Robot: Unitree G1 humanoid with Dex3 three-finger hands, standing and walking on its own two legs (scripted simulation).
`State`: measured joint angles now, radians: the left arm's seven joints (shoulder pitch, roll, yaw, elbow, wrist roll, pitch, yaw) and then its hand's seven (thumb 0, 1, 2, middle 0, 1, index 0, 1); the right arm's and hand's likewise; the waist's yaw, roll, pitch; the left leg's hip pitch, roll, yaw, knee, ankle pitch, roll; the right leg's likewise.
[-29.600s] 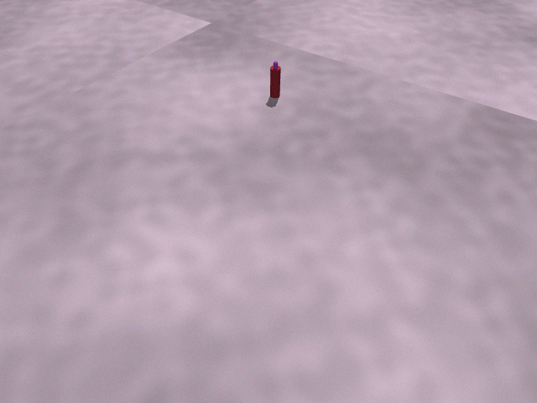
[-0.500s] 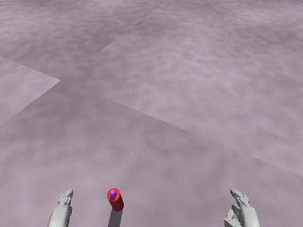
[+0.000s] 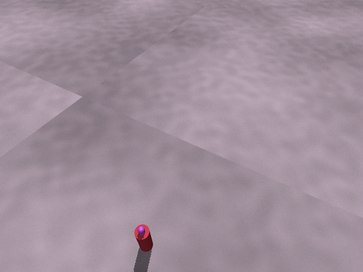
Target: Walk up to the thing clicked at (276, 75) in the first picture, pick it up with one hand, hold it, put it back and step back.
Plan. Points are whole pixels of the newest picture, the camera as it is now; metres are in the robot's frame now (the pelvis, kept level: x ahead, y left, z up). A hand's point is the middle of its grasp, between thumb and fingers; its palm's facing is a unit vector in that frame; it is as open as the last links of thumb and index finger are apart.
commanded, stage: stand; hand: left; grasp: from the side
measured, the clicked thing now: (143, 237) +0.40 +0.18 -0.64
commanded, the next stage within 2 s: step back in 1.90 s
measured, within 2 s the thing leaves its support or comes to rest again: neither
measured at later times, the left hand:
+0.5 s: hand out of the picture +0.03 +0.25 -0.14, palm faces +0.00 -0.94 -0.35, open 7.4 cm
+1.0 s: hand out of the picture +0.06 +0.24 -0.14, palm faces -0.02 -0.94 -0.33, open 7.4 cm
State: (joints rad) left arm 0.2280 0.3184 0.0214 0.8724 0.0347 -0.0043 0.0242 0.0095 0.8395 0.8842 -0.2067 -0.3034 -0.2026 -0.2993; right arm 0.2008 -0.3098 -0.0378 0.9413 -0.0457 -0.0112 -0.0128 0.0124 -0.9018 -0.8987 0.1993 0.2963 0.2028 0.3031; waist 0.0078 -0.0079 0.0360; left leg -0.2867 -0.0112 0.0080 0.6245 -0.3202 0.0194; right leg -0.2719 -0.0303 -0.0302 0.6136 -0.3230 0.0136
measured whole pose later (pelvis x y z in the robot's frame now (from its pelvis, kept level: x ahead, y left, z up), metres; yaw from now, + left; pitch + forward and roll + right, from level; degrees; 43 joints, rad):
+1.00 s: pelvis +0.00 +0.00 +0.02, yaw +0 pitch -3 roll +0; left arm 0.11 0.31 0.01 1.17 0.02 -0.02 0.01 0.01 0.91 0.90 -0.21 -0.30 -0.20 -0.30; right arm 0.12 -0.33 -0.01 1.16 -0.02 -0.01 -0.01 0.01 -0.90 -0.90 0.20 0.30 0.20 0.30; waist 0.00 0.01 0.06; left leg -0.12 -0.01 0.01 0.33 -0.16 0.01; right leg -0.11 -0.02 -0.03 0.32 -0.17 0.01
